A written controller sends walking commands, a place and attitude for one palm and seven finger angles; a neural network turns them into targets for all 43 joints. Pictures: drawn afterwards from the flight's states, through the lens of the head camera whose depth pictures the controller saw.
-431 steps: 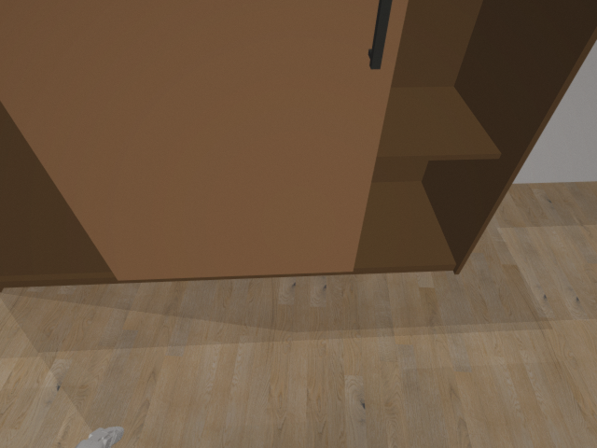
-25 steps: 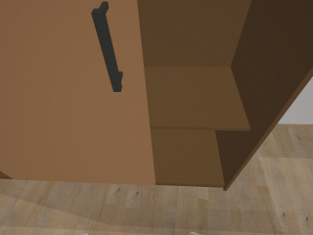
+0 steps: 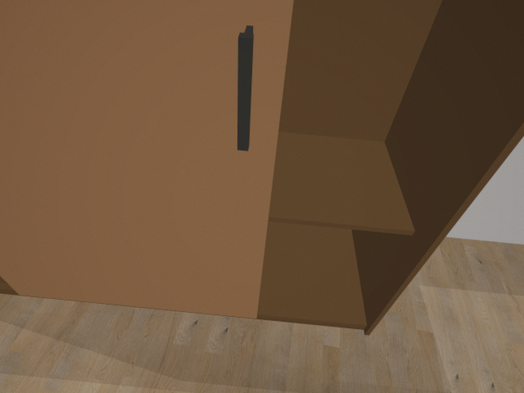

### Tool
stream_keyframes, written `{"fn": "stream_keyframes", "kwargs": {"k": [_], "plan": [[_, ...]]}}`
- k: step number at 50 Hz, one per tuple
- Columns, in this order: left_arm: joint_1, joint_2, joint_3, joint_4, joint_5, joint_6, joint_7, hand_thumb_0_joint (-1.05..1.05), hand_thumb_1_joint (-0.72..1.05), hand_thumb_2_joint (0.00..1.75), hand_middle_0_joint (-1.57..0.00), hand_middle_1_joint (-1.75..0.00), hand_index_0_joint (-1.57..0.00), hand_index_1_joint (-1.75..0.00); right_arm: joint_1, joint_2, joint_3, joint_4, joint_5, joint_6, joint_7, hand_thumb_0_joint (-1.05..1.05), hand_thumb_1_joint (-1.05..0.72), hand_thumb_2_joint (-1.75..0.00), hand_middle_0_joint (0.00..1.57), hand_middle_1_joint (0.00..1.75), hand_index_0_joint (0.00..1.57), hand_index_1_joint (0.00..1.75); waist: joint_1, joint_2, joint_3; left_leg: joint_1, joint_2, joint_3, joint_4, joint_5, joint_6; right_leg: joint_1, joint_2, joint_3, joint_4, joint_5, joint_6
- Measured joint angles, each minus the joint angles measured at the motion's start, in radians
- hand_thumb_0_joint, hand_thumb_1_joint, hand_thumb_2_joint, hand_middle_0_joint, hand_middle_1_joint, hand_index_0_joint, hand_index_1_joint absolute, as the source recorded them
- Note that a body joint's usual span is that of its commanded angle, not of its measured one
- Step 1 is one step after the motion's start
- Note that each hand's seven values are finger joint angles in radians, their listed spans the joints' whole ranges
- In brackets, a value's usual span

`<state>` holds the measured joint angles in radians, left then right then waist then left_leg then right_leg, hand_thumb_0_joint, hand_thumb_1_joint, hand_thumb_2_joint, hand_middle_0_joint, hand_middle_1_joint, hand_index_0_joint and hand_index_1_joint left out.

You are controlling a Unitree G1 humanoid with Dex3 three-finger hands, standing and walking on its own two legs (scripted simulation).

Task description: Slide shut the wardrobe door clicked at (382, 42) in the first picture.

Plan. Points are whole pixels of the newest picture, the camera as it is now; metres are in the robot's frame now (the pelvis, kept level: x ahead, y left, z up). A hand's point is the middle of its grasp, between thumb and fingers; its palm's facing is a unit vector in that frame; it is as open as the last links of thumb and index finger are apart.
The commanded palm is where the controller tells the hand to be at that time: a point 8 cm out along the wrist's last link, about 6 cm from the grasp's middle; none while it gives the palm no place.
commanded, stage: come to a stop and stand still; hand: left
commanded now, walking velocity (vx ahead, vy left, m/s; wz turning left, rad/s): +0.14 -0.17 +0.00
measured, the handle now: (246, 92) +0.52 +0.07 +0.22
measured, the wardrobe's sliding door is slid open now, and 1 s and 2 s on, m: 0.43 0.43 0.43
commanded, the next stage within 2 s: look again from close up in 0.76 s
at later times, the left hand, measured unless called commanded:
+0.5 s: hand out of the picture +0.01 +0.14 -0.18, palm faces +0.01 -0.98 -0.21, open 7.3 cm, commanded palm none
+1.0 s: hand out of the picture +0.00 +0.13 -0.17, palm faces +0.01 -0.98 -0.21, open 7.4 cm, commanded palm none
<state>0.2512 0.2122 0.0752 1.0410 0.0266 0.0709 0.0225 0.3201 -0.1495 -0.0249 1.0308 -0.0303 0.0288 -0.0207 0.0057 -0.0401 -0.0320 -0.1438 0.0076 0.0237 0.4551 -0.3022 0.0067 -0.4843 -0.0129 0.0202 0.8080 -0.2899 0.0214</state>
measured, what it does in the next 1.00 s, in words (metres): steps on the spot: right foot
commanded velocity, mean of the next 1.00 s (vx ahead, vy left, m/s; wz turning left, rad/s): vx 0.01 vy -0.02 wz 0.00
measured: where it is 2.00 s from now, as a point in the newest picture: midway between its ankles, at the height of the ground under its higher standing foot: outside the picture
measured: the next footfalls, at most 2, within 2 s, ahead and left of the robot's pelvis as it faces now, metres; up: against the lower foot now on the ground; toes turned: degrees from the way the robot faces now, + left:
right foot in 0.26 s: +0.01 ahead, -0.11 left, +0.00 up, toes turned -4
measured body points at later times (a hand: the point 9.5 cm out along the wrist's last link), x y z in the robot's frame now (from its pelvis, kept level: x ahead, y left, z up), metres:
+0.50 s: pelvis +0.00 -0.02 -0.01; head +0.00 -0.03 +0.44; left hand +0.01 +0.20 -0.17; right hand -0.01 -0.23 -0.17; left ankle -0.02 +0.09 -0.74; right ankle -0.03 -0.10 -0.74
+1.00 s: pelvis +0.01 -0.03 +0.00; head +0.01 -0.05 +0.45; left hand +0.00 +0.18 -0.16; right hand +0.00 -0.24 -0.17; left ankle -0.02 +0.09 -0.74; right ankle -0.03 -0.10 -0.74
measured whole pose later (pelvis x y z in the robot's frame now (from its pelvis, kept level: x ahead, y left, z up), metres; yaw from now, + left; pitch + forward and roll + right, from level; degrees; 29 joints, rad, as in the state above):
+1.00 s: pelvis +0.01 -0.03 +0.00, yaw -1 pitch +0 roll +1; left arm 0.32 0.12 -0.01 1.11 0.01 -0.03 0.04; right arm 0.29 -0.14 0.02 1.14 -0.01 -0.02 -0.04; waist 0.00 0.02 0.00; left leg -0.15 0.01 0.07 0.45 -0.30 0.00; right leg -0.15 0.04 -0.06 0.48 -0.32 -0.07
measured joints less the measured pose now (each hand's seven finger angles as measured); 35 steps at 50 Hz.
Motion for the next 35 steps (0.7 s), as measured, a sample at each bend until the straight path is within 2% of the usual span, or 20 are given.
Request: {"fn": "stream_keyframes", "kwargs": {"k": [3, 5, 8, 11, 13, 15, 18, 20, 22, 24, 28, 35], "plan": [[0.044, -0.002, -0.001, 0.013, 0.002, -0.018, -0.012, 0.00, 0.90, 0.90, -0.20, -0.29, -0.20, -0.30, 0.034, 0.023, 0.014, 0.028, 0.004, -0.006, -0.005, 0.00, -0.91, -0.90, 0.20, 0.30, 0.20, 0.30, 0.010, -0.002, -0.017, 0.017, -0.004, 0.002, -0.069, 0.040, 0.005, 0.013, 0.018, 0.003, 0.146, 0.019, 0.008], [0.071, -0.005, -0.006, 0.028, 0.001, -0.027, -0.015, 0.00, 0.90, 0.90, -0.20, -0.29, -0.20, -0.30, 0.044, 0.035, 0.017, 0.037, 0.005, -0.017, -0.009, 0.00, -0.91, -0.90, 0.20, 0.30, 0.20, 0.30, 0.011, -0.007, -0.016, 0.023, -0.010, 0.012, -0.097, 0.054, 0.008, 0.047, 0.014, -0.009, 0.151, 0.010, 0.012], [0.090, -0.016, -0.017, 0.057, -0.003, -0.028, -0.015, 0.00, 0.91, 0.90, -0.20, -0.29, -0.20, -0.30, 0.048, 0.049, 0.019, 0.042, 0.002, -0.037, -0.017, 0.00, -0.91, -0.90, 0.21, 0.30, 0.21, 0.30, -0.005, -0.008, 0.001, 0.023, -0.018, 0.024, -0.112, 0.062, 0.008, 0.119, 0.001, -0.034, 0.049, -0.052, 0.011], [0.078, -0.037, -0.031, 0.076, -0.013, -0.030, -0.012, 0.00, 0.91, 0.90, -0.20, -0.29, -0.20, -0.30, 0.047, 0.051, 0.019, 0.052, 0.001, -0.044, -0.024, 0.00, -0.91, -0.90, 0.21, 0.30, 0.21, 0.30, -0.027, 0.008, 0.029, 0.011, -0.016, 0.026, -0.091, 0.054, 0.000, 0.203, -0.002, -0.050, -0.131, -0.102, 0.001], [0.064, -0.052, -0.043, 0.078, -0.012, -0.052, -0.002, 0.01, 0.90, 0.90, -0.20, -0.29, -0.20, -0.30, 0.047, 0.045, 0.020, 0.061, 0.011, -0.043, -0.019, 0.00, -0.91, -0.90, 0.21, 0.30, 0.21, 0.30, -0.025, 0.021, 0.041, -0.024, -0.012, 0.032, -0.030, 0.028, -0.010, 0.258, -0.002, -0.053, -0.286, 0.012, -0.013], [0.045, -0.081, -0.059, 0.075, -0.009, -0.084, 0.015, 0.00, 0.90, 0.90, -0.20, -0.29, -0.20, -0.30, 0.023, 0.021, 0.017, 0.059, 0.012, -0.026, -0.006, 0.00, -0.91, -0.90, 0.21, 0.30, 0.21, 0.30, -0.020, 0.075, 0.068, -0.089, 0.026, 0.024, 0.087, -0.035, -0.013, 0.252, 0.037, -0.061, -0.300, -0.005, -0.052], [0.027, -0.106, -0.073, 0.065, -0.002, -0.109, 0.026, 0.01, 0.91, 0.90, -0.20, -0.29, -0.20, -0.30, 0.000, 0.005, 0.015, 0.048, 0.009, -0.022, 0.003, 0.00, -0.91, -0.90, 0.20, 0.30, 0.20, 0.30, -0.038, 0.120, 0.096, -0.143, 0.042, 0.006, 0.186, -0.090, 0.001, 0.253, 0.066, -0.089, -0.299, -0.015, -0.078], [0.027, -0.101, -0.072, 0.064, -0.005, -0.115, 0.033, 0.01, 0.93, 0.90, -0.20, -0.29, -0.20, -0.30, -0.003, 0.010, 0.019, 0.045, 0.012, -0.029, 0.002, 0.00, -0.91, -0.90, 0.20, 0.30, 0.20, 0.30, -0.038, 0.110, 0.093, -0.138, 0.037, 0.015, 0.184, -0.081, 0.005, 0.265, 0.071, -0.097, -0.297, -0.019, -0.084], [0.032, -0.092, -0.072, 0.065, -0.009, -0.110, 0.034, 0.02, 0.93, 0.90, -0.20, -0.29, -0.21, -0.30, 0.000, 0.018, 0.023, 0.047, 0.013, -0.039, -0.002, 0.00, -0.91, -0.90, 0.20, 0.30, 0.20, 0.30, -0.034, 0.092, 0.078, -0.106, 0.027, 0.021, 0.130, -0.015, 0.005, 0.275, 0.068, -0.102, -0.275, -0.037, -0.085], [0.036, -0.084, -0.073, 0.068, -0.011, -0.097, 0.033, 0.02, 0.93, 0.90, -0.20, -0.29, -0.21, -0.30, 0.000, 0.023, 0.028, 0.055, 0.007, -0.041, -0.008, 0.01, -0.91, -0.90, 0.20, 0.30, 0.20, 0.30, -0.024, 0.067, 0.055, -0.082, 0.016, 0.029, 0.122, -0.025, 0.002, 0.286, 0.056, -0.094, -0.257, -0.056, -0.083], [0.052, -0.081, -0.077, 0.066, -0.009, -0.090, 0.027, 0.02, 0.94, 0.90, -0.20, -0.29, -0.21, -0.30, -0.003, 0.007, 0.030, 0.065, 0.007, -0.034, -0.014, 0.02, -0.93, -0.90, 0.20, 0.30, 0.20, 0.30, -0.012, 0.065, 0.016, -0.057, 0.011, 0.036, 0.101, -0.041, 0.000, 0.304, 0.053, -0.086, -0.270, -0.059, -0.081], [0.062, -0.077, -0.082, 0.064, -0.012, -0.099, 0.019, 0.01, 0.92, 0.90, -0.20, -0.29, -0.20, -0.30, -0.022, -0.005, 0.037, 0.072, 0.012, -0.046, -0.015, 0.01, -0.93, -0.90, 0.20, 0.30, 0.20, 0.30, -0.011, 0.059, 0.019, -0.034, 0.004, 0.041, 0.044, -0.012, -0.003, 0.314, 0.048, -0.081, -0.301, -0.044, -0.084]]}}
